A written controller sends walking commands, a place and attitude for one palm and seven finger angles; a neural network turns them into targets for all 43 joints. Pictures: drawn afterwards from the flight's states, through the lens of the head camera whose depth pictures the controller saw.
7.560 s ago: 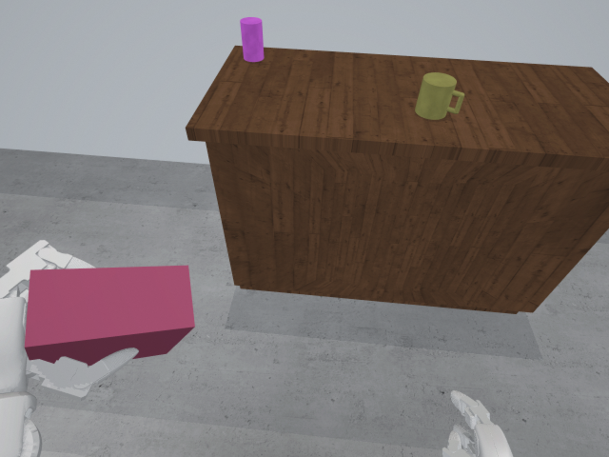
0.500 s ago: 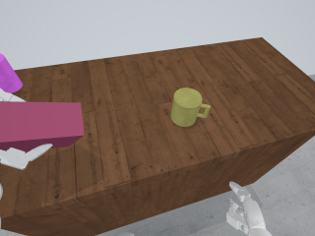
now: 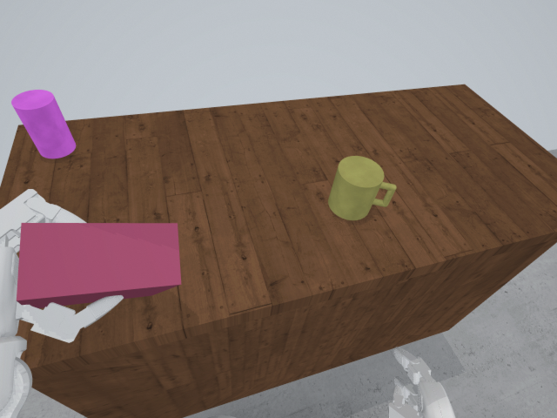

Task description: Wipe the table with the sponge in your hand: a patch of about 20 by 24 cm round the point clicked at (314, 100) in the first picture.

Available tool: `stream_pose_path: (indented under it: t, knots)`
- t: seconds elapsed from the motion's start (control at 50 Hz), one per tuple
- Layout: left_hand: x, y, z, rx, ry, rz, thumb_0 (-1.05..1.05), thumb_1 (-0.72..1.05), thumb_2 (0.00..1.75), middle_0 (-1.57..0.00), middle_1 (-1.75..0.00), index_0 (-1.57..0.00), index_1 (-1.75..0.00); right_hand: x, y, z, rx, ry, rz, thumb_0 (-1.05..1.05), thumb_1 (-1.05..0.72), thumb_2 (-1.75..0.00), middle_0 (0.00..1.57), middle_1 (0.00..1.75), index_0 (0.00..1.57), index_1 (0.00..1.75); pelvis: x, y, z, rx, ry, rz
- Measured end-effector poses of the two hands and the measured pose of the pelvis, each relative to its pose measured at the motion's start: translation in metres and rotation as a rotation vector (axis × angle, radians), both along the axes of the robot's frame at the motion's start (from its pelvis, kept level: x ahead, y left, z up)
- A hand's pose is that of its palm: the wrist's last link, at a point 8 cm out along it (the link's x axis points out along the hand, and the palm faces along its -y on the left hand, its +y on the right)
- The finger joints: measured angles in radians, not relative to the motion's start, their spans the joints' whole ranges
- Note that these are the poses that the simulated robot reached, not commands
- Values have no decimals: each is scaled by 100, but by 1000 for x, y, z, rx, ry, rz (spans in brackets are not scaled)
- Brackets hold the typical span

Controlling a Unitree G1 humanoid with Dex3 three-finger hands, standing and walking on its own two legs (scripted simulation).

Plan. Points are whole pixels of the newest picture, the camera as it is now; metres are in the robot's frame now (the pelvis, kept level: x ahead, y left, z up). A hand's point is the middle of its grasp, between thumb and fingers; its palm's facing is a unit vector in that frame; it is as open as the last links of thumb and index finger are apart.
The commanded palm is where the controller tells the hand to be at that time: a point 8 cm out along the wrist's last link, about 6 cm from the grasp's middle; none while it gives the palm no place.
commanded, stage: come to a stop and stand still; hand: left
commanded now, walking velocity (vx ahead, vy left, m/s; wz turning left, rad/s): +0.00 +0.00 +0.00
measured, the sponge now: (123, 265) +0.23 +0.21 +0.14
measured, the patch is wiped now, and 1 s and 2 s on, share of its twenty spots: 0.00 0.00 0.00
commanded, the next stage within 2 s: look again from close up in 0.30 s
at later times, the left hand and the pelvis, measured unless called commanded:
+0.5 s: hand (70, 267) +0.22 +0.25 +0.16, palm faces +0.42 -0.83 -0.36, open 10.1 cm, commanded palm +0.16 +0.28 +0.18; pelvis +0.01 -0.01 +0.00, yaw +2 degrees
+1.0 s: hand (127, 227) +0.27 +0.21 +0.17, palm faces +0.36 -0.85 -0.39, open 10.1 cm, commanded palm +0.21 +0.24 +0.18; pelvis +0.04 -0.04 +0.00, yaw -1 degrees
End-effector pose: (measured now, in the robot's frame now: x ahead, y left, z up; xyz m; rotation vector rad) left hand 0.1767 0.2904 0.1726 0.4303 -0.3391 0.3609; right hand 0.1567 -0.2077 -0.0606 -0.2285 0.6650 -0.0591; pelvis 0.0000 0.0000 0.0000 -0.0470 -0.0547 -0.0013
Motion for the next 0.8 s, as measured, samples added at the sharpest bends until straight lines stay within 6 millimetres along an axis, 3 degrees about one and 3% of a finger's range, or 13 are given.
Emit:
stream_pose_path:
  t: [0.14,0.32,0.62,0.8]
  knots:
    - [-8,6,1,20,23,15,-1,-50,100,-73,-133,-75,-135,16,14,5,15,-37,52,1,-90,-90,21,30,21,30,-5,1,1,-2,1,16]
    - [-14,5,3,12,12,36,-1,-50,101,-73,-133,-75,-135,27,4,10,-11,-50,68,1,-90,-90,21,30,21,30,-2,-2,1,-2,1,25]
    - [11,-9,2,27,50,14,-1,-50,101,-73,-134,-75,-135,31,-20,6,-26,-5,13,1,-90,-90,20,30,21,30,18,-13,3,3,30,32]
    - [33,-18,2,30,86,4,-1,-50,101,-73,-134,-75,-135,47,-28,1,-14,22,-9,1,-90,-90,20,30,21,30,37,-19,5,14,45,24]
